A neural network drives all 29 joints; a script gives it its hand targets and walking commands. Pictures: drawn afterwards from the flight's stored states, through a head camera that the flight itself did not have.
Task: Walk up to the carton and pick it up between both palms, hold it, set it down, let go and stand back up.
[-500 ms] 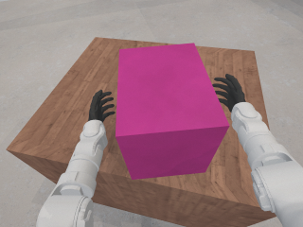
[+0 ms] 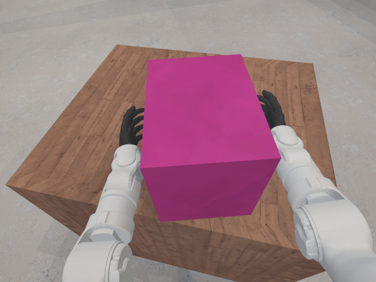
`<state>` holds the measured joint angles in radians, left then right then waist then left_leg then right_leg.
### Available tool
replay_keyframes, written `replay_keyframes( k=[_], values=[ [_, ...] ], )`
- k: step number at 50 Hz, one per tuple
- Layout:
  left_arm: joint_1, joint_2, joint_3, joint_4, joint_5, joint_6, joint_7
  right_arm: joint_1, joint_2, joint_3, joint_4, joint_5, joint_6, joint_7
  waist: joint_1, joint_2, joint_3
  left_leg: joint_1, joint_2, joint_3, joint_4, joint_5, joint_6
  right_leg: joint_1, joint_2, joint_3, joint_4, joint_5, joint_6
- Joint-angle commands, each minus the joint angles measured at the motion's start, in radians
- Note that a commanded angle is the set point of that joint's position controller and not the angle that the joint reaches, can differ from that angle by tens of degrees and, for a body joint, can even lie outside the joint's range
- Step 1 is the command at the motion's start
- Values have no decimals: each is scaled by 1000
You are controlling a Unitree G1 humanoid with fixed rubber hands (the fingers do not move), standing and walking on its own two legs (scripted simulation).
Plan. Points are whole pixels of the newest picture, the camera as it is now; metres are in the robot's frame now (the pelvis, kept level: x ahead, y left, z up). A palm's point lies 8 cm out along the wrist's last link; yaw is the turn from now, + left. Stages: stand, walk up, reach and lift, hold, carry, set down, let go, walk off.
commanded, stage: reach and lift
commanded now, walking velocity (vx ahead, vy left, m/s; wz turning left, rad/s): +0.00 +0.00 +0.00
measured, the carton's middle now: (200, 138) +0.45 +0.07 +0.03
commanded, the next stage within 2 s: none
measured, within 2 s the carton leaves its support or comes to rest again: leaves its support in 1.64 s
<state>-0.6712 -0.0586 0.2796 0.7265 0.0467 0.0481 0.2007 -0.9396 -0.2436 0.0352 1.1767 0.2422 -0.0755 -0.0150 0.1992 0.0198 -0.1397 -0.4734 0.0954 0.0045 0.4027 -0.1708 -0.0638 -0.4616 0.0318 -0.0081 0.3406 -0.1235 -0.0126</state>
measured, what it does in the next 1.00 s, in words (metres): stands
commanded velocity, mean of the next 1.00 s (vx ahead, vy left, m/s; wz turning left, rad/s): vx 0.00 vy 0.00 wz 0.00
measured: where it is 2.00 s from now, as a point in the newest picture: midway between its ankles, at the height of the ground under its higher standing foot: outside the picture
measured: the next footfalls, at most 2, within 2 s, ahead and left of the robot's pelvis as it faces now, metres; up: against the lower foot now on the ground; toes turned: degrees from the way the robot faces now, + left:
none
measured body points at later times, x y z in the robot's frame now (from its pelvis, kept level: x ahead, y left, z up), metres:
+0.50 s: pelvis +0.01 +0.00 +0.01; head +0.05 +0.00 +0.46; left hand +0.38 +0.22 +0.08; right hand +0.47 -0.09 +0.09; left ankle +0.00 +0.16 -0.74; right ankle +0.01 -0.11 -0.74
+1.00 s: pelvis +0.02 +0.00 +0.01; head +0.06 +0.00 +0.46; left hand +0.39 +0.22 +0.08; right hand +0.47 -0.09 +0.09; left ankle +0.00 +0.16 -0.74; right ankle +0.01 -0.11 -0.74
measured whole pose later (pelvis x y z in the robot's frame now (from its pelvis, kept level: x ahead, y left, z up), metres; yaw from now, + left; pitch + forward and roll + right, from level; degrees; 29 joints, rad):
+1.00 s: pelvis +0.02 +0.00 +0.01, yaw +1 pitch +8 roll -1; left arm -0.57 -0.13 0.42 0.61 0.28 0.05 0.08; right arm -0.82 -0.12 -0.24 1.12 -0.10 -0.16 0.02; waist 0.14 0.00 -0.08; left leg -0.27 0.09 0.00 0.28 -0.15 -0.07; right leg -0.26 0.02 -0.02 0.24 -0.12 -0.01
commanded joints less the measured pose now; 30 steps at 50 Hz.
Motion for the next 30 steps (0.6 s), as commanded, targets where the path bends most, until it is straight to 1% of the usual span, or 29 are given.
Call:
replay_keyframes(
  k=[1,2,3,4,5,6,7,8,9,10,11,12,13,14,15,16,17,18,19,20,21,22,23,24,25,26,28,29,30],
  values=[
    [-446,15,-35,-168,36,-53,-13,-513,2,-15,-206,-26,-43,12,10,-88,-551,194,-113,89,24,409,18,365,48,-21,11,225,16],
    [-464,8,-53,-155,26,-49,-14,-518,-15,-48,-195,-53,-43,9,-17,-95,-555,221,-112,95,29,402,17,341,47,-29,8,208,19],
    [-456,-3,-53,-197,32,-58,-12,-494,9,-35,-203,-45,-47,16,-11,-83,-565,264,-106,86,30,446,7,329,55,-35,2,214,15],
    [-494,7,-39,-170,28,-65,-17,-527,18,-47,-199,-53,-47,18,-4,-90,-571,246,-108,84,41,428,12,320,50,-28,0,177,11],
    [-453,1,-32,-180,44,-66,-11,-488,27,-48,-213,-57,-51,14,-3,-87,-574,244,-110,98,27,432,11,345,52,-29,1,217,12],
    [-476,-26,-45,-205,50,-69,-17,-487,51,-45,-221,-75,-53,26,11,-63,-593,253,-111,99,24,432,8,350,46,-31,2,214,11],
    [-468,-30,-48,-175,48,-67,-14,-492,36,-71,-209,-89,-56,24,-20,-82,-563,247,-110,84,25,400,13,337,45,-38,1,192,15],
    [-492,-40,-32,-173,56,-75,-22,-516,69,-68,-220,-107,-54,27,5,-84,-542,237,-111,92,15,381,17,355,38,-31,0,177,12],
    [-480,-64,-36,-176,62,-79,-31,-499,88,-84,-221,-121,-58,35,-23,-105,-538,232,-113,90,2,369,23,357,35,-36,-5,190,14],
    [-482,-59,-17,-162,84,-85,-41,-500,115,-75,-239,-135,-62,44,7,-106,-541,230,-118,100,1,386,24,375,31,-29,-4,200,18],
    [-433,-86,-29,-166,97,-85,-36,-467,124,-85,-226,-142,-72,44,6,-66,-571,264,-113,109,9,449,11,368,41,-36,2,254,16],
    [-467,-94,-29,-166,101,-86,-53,-465,133,-115,-205,-176,-72,50,-14,-66,-548,251,-113,101,3,434,13,384,34,-41,-12,239,13],
    [-458,-143,-27,-150,113,-89,-70,-460,205,-103,-213,-190,-77,61,-12,-87,-545,264,-113,111,1,446,15,388,31,-46,-10,267,22],
    [-480,-181,-3,-145,141,-93,-92,-482,271,-100,-221,-220,-82,77,7,-105,-535,238,-121,120,-5,438,21,433,20,-36,1,298,26],
    [-508,-272,-45,-170,153,-103,-113,-480,361,-109,-203,-262,-96,89,-25,-88,-561,235,-116,116,-24,436,14,450,23,-45,0,328,23],
    [-483,-328,-39,-145,183,-96,-132,-450,434,-124,-175,-302,-94,106,-28,-77,-513,270,-115,112,-29,461,9,453,26,-60,-12,309,23],
    [-501,-394,-45,-128,221,-87,-163,-442,532,-153,-152,-349,-100,126,-30,-80,-494,259,-113,121,-44,428,14,456,18,-55,-24,303,22],
    [-500,-421,-49,-117,216,-90,-180,-437,569,-153,-159,-382,-122,137,-29,-91,-491,242,-117,120,-39,445,16,484,12,-64,-17,346,28],
    [-489,-418,-45,-98,238,-88,-191,-421,587,-158,-143,-402,-129,145,-21,-101,-473,250,-112,129,-58,434,20,482,12,-66,-18,343,29],
    [-493,-436,-48,-101,252,-90,-195,-426,608,-155,-167,-414,-141,151,-14,-101,-466,253,-114,122,-71,419,25,493,3,-62,-27,330,28],
    [-510,-432,-45,-104,260,-96,-197,-423,617,-180,-158,-432,-148,157,-12,-110,-458,246,-110,132,-76,396,26,492,-4,-66,-30,320,34],
    [-477,-438,-49,-96,265,-90,-201,-405,627,-174,-151,-447,-149,155,-8,-112,-422,245,-113,141,-84,408,27,515,-3,-72,-31,340,33],
    [-470,-438,-43,-80,271,-80,-206,-401,638,-162,-151,-443,-150,156,-10,-116,-394,250,-114,142,-87,404,29,521,-11,-64,-28,355,33],
    [-458,-450,-40,-104,277,-74,-211,-397,652,-156,-156,-439,-149,160,10,-96,-391,249,-110,143,-95,407,28,526,-10,-66,-35,343,26],
    [-455,-467,-83,-131,258,-78,-213,-383,646,-150,-174,-429,-166,161,-6,-78,-411,277,-113,142,-87,429,18,528,-6,-77,-36,356,30],
    [-489,-461,-75,-134,262,-81,-209,-395,635,-153,-164,-434,-170,167,-9,-56,-418,278,-105,132,-81,453,13,502,-2,-82,-37,340,21],
    [-448,-464,-77,-128,268,-77,-203,-352,645,-150,-150,-425,-171,160,-1,-74,-386,309,-106,135,-78,478,13,489,0,-83,-57,319,25],
    [-447,-466,-83,-136,266,-75,-206,-363,641,-144,-172,-431,-174,158,-13,-75,-375,300,-110,133,-79,462,9,492,-4,-88,-54,333,27],
    [-434,-461,-76,-131,267,-63,-206,-354,639,-143,-152,-425,-167,159,-3,-55,-350,306,-107,129,-88,438,15,491,-8,-86,-66,300,17]
  ],
)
